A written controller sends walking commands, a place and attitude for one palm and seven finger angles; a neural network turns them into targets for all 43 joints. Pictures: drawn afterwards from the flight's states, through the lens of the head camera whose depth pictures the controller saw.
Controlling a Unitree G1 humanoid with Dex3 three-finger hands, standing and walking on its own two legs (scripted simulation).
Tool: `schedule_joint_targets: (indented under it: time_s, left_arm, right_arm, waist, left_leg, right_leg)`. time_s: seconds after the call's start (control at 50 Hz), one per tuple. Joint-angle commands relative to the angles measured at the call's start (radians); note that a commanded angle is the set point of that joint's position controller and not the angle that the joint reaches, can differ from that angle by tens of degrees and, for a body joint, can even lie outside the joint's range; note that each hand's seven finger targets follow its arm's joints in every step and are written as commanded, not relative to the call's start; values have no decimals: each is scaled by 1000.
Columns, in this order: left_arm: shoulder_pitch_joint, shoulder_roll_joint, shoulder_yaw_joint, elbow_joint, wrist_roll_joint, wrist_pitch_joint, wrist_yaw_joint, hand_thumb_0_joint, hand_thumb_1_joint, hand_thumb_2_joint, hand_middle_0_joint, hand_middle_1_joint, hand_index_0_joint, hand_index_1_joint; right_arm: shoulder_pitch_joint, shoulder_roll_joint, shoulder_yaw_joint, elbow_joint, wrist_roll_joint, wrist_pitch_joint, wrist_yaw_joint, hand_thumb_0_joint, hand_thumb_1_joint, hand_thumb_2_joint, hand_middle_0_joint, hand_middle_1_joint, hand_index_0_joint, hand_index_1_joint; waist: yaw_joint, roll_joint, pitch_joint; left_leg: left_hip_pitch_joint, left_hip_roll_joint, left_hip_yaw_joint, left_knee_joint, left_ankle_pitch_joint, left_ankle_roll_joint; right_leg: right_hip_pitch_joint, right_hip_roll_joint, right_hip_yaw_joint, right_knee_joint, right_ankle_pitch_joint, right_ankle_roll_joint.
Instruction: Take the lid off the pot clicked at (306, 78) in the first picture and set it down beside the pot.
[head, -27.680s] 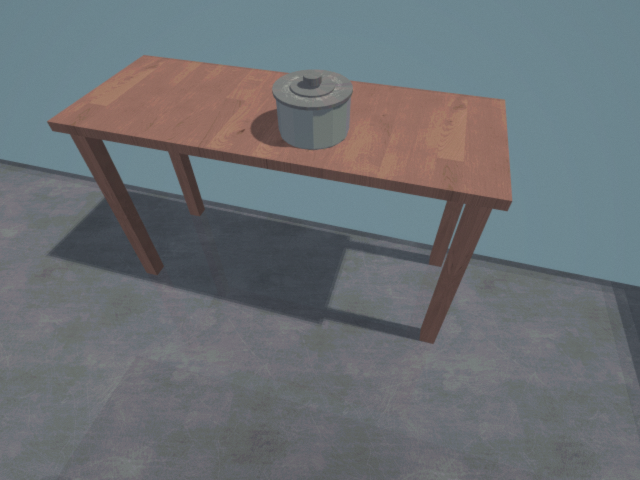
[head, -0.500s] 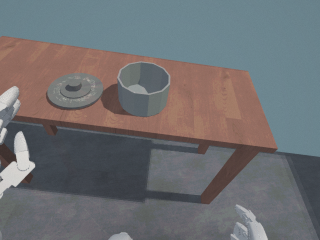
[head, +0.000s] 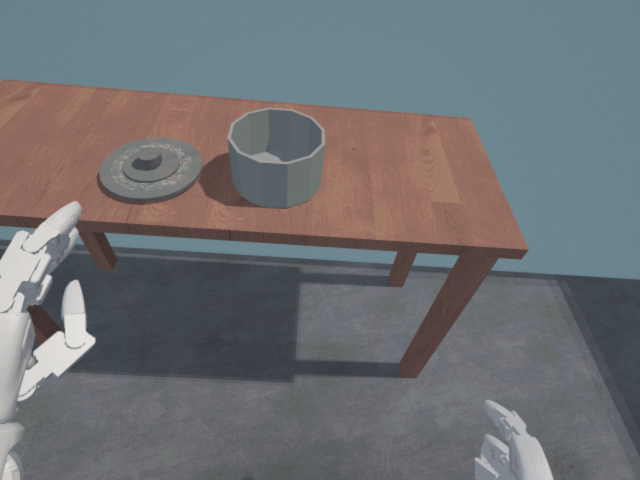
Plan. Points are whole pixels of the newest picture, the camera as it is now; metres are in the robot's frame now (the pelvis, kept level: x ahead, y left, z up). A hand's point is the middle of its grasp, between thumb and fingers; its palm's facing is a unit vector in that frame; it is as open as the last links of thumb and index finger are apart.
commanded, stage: stop stepping back and stand still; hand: left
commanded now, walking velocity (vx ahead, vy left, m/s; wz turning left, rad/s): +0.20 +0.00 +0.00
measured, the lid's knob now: (149, 156) +0.68 +0.35 -0.02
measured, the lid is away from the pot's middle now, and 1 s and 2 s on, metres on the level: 0.25 0.25 0.25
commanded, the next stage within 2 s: let the arm hang, fingers relaxed in 0.66 s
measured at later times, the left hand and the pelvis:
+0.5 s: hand out of the picture +0.13 +0.27 +0.16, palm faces +0.35 -0.85 -0.39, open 7.4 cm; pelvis -0.06 +0.02 +0.01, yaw +0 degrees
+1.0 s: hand out of the picture +0.05 +0.20 -0.14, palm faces +0.05 -0.98 -0.21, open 7.4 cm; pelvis -0.05 +0.01 +0.00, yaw +2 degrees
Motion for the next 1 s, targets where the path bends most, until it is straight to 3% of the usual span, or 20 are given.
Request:
schedule_joint_targets:
  time_s: [0.0, 0.02, 0.04, 0.16, 0.24, 0.28, 0.34, 0.4, 0.44, 0.5, 0.56, 0.6, 0.72, 0.74, 0.76, 0.84, 0.88, 0.92, 0.94, 0.98]
  left_arm:
    - [123, 226, 254, -367, -48, -74, 69, 0, 900, 900, -200, -300, -200, -300]
    - [178, 232, 267, -403, -41, -67, 72, 0, 900, 900, -200, -300, -200, -300]
    - [123, 213, 233, -506, -56, -58, 73, 0, 900, 900, -200, -300, -200, -300]
    - [138, 151, 184, -326, -13, -27, 95, 0, 900, 900, -200, -300, -200, -300]
    - [66, 125, 154, -141, -21, -39, 79, 0, 900, 900, -200, -300, -200, -300]
    - [34, 121, 141, -125, -22, -36, 78, 0, 900, 900, -200, -300, -200, -300]
    - [-4, 113, 126, -155, -17, -46, 75, 0, 900, 900, -200, -300, -200, -300]
    - [-42, 162, 162, -274, 5, -50, 77, 0, 900, 900, -200, -300, -200, -300]
    - [16, 135, 141, -267, 4, -36, 72, 0, 900, 900, -200, -300, -200, -300]
    - [88, 135, 130, -255, 2, -24, 76, 0, 900, 900, -200, -300, -200, -300]
    - [25, 147, 151, -245, -6, -40, 80, 0, 900, 900, -200, -300, -200, -300]
    - [34, 138, 147, -196, -7, -36, 77, 0, 900, 900, -200, -300, -200, -300]
    - [29, 121, 134, -226, -11, -44, 75, 0, 900, 900, -200, -300, -200, -300]
    - [-101, -64, -209, 649, 101, 126, -45, 0, 900, 900, -200, -300, -200, -300]
    - [-87, -82, -179, 698, 82, 198, -59, 0, 900, 900, -200, -300, -200, -300]
    - [-204, -105, -217, 875, 72, 230, -63, 0, 900, 900, -200, -300, -200, -300]
    - [-218, -83, -219, 1022, 69, 232, -58, 0, 900, 900, -200, -300, -200, -300]
    - [-266, -48, -231, 1150, 64, 237, -52, 0, 900, 900, -200, -300, -200, -300]
    - [-299, -37, -240, 1199, 59, 234, -49, 0, 900, 900, -200, -300, -200, -300]
    - [-343, -37, -255, 1286, 50, 225, -46, 0, 900, 900, -200, -300, -200, -300]
  right_arm:
    - [-82, -124, -32, -228, 21, -61, -42, 0, -900, -900, 200, 300, 200, 300]
    - [-91, -104, -23, -226, -3, -70, -36, 0, -900, -900, 200, 300, 200, 300]
    - [-89, -86, -3, -239, -21, -80, -36, 0, -900, -900, 200, 300, 200, 300]
    - [-29, -119, -11, -187, 5, -113, -26, 0, -900, -900, 200, 300, 200, 300]
    - [-21, -124, -33, -162, -2, -82, -44, 0, -900, -900, 200, 300, 200, 300]
    - [-30, -111, -21, -152, -1, -66, -42, 0, -900, -900, 200, 300, 200, 300]
    - [-63, -126, -4, -172, -4, -75, -49, 0, -900, -900, 200, 300, 200, 300]
    - [-100, -117, 10, -189, -7, -94, -58, 0, -900, -900, 200, 300, 200, 300]
    - [-69, -97, 11, -179, -15, -110, -43, 0, -900, -900, 200, 300, 200, 300]
    - [-69, -104, 16, -165, -16, -119, -36, 0, -900, -900, 200, 300, 200, 300]
    - [-53, -103, 10, -148, -31, -115, -46, 0, -900, -900, 200, 300, 200, 300]
    - [-56, -109, -1, -142, -22, -109, -46, 0, -900, -900, 200, 300, 200, 300]
    - [-86, -105, 8, -156, -15, -87, -47, 0, -900, -900, 200, 300, 200, 300]
    - [-61, -265, -62, 115, -14, -120, 37, 0, -900, -900, 200, 300, 200, 300]
    - [8, -196, -56, 111, -12, -50, 36, 0, -900, -900, 200, 300, 200, 300]
    - [10, -174, -33, 88, -49, 15, 17, 0, -900, -900, 200, 300, 200, 300]
    - [-36, -167, -29, 109, -48, 28, 11, 0, -900, -900, 200, 300, 200, 300]
    - [-45, -114, -22, 133, -40, 45, 7, 0, -900, -900, 200, 300, 200, 300]
    - [-32, -101, -22, 160, -37, 53, 5, 0, -900, -900, 200, 300, 200, 300]
    - [23, -81, -15, 221, -38, 61, 4, 0, -900, -900, 200, 300, 200, 300]
  waist:
    - [24, 146, -92]
    - [20, 321, -159]
    - [15, 410, -113]
    - [15, 106, -64]
    - [-5, -106, 49]
    - [-15, -162, 32]
    - [-3, -22, 87]
    - [17, 324, 82]
    - [34, 221, 64]
    - [31, 110, 5]
    - [15, 149, -4]
    - [21, -1, -16]
    - [25, 89, -20]
    - [-17, 83, 46]
    - [7, 58, -49]
    - [27, -28, -65]
    - [67, -50, -57]
    - [54, -160, -2]
    - [37, -133, 19]
    - [10, 12, 21]
  left_leg:
    - [118, 192, -207, -462, 101, 84]
    - [199, 227, -237, -428, 350, 115]
    - [148, 267, -338, -488, 340, 140]
    - [17, 99, -93, -328, -122, 52]
    - [154, -20, -14, -20, -111, 7]
    - [189, -16, -5, -14, -55, 21]
    - [140, 49, -92, -329, -168, 60]
    - [-88, 210, -374, -712, -600, 105]
    - [-72, 196, -307, -645, -414, 123]
    - [35, 115, -181, -509, -212, 76]
    - [126, 80, -122, -431, -45, 56]
    - [141, 56, -100, -387, -64, 46]
    - [213, 78, -114, -418, 101, 51]
    - [92, 88, -172, -272, 394, 57]
    - [186, 115, -148, -270, 446, 59]
    - [131, 187, -350, -362, 318, 163]
    - [67, 124, -267, -319, 345, 126]
    - [41, -6, -96, -210, 199, 48]
    - [84, -29, -52, -162, 149, 30]
    - [178, -8, -45, -182, 164, 23]
  right_leg:
    - [13, 15, 10, 93, -4, -37]
    - [-45, 55, 11, 210, -142, -21]
    - [-70, 43, 58, 309, -253, -17]
    - [258, 10, 38, -209, 13, -27]
    - [-144, -184, 307, -397, -454, -149]
    - [-155, -183, 246, -368, -365, -141]
    - [-81, -60, 116, -226, -288, -79]
    - [114, 90, 10, 139, -151, -26]
    - [145, 75, 29, 124, -123, -31]
    - [239, 48, 32, -202, -52, -40]
    - [201, -12, 103, -274, 16, -75]
    - [182, -19, 137, -294, -40, -74]
    - [199, -4, 91, -234, 147, -58]
    - [59, -42, 4, -12, 251, -78]
    - [42, -32, 6, 6, 131, -62]
    - [26, 16, 66, 121, -130, -64]
    - [168, -6, 100, -12, 42, -68]
    - [189, -117, 220, -189, 179, -123]
    - [147, -178, 281, -249, 193, -163]
    - [99, -171, 265, -257, 176, -186]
